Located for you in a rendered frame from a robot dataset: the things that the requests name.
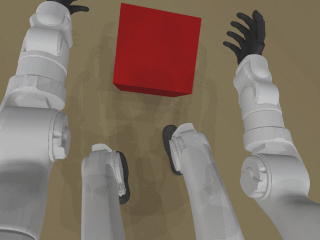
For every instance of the robot shin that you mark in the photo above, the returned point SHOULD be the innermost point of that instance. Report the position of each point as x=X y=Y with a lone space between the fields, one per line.
x=189 y=126
x=85 y=164

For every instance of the robot left forearm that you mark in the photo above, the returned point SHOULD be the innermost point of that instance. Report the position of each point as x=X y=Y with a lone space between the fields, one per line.
x=43 y=62

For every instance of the right robot shin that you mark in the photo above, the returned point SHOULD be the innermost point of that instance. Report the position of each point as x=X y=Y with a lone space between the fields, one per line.
x=189 y=126

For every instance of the robot left upper arm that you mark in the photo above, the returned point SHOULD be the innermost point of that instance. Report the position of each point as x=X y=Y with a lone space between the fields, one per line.
x=31 y=140

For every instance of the robot right forearm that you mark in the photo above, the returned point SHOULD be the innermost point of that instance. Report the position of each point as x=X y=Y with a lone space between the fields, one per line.
x=261 y=112

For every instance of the robot left hand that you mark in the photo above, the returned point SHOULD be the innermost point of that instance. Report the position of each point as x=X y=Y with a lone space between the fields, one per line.
x=72 y=8

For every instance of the robot right hand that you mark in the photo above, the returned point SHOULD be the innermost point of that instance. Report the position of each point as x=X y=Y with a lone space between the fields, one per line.
x=254 y=36

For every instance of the left robot shin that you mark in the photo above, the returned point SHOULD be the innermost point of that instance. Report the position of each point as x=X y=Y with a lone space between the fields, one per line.
x=85 y=164

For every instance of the robot right upper arm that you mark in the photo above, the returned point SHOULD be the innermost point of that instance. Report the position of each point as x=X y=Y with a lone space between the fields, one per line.
x=280 y=185

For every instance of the carton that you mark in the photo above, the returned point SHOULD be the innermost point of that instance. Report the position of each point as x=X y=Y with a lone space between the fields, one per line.
x=156 y=51

